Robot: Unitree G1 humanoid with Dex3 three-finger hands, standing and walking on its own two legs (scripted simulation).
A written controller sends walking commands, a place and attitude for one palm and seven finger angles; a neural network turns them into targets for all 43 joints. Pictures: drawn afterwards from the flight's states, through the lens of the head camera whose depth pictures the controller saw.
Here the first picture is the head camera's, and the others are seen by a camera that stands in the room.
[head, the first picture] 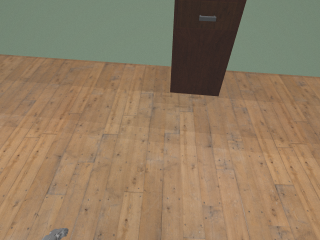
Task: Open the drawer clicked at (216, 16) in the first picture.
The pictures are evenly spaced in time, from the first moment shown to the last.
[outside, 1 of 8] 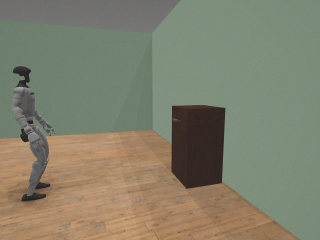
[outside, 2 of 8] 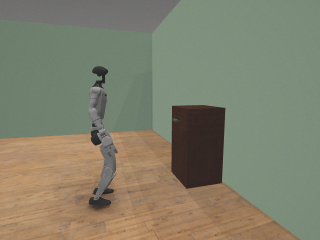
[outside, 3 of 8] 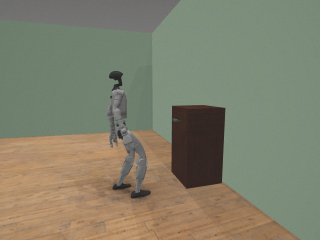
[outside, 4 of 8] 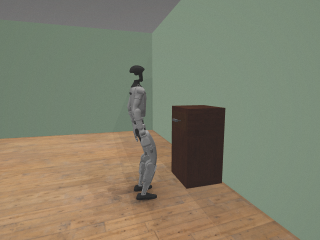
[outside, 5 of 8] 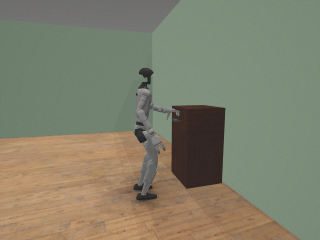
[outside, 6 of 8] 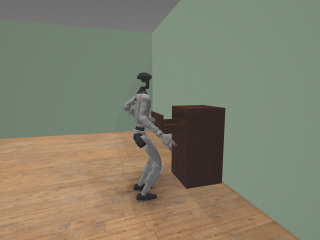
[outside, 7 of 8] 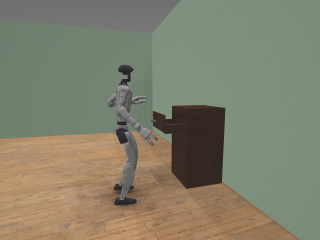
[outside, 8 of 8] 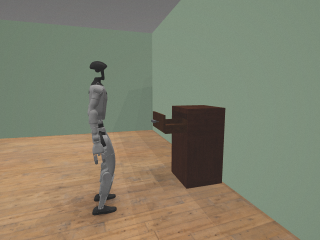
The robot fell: no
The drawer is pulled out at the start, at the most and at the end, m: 0.00 0.28 0.26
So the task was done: yes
